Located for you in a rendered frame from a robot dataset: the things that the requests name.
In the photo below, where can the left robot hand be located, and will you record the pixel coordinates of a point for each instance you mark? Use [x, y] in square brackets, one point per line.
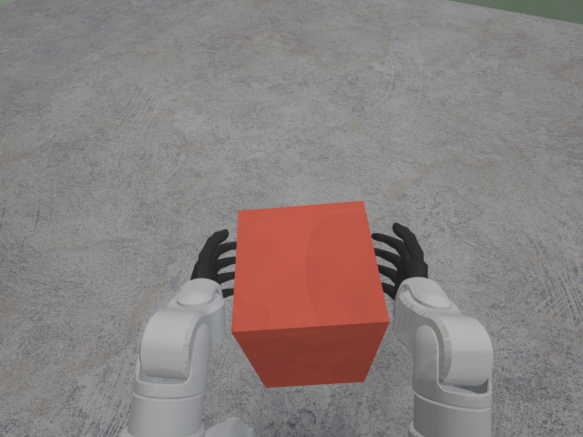
[208, 265]

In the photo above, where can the carton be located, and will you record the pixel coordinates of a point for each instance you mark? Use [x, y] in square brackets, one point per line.
[308, 302]

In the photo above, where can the robot left forearm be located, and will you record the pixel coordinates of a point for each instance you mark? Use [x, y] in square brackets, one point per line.
[173, 363]

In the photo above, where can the right robot hand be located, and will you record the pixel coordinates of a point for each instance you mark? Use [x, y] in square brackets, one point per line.
[411, 263]

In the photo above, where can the robot right forearm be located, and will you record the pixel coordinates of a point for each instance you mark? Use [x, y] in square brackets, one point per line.
[453, 361]

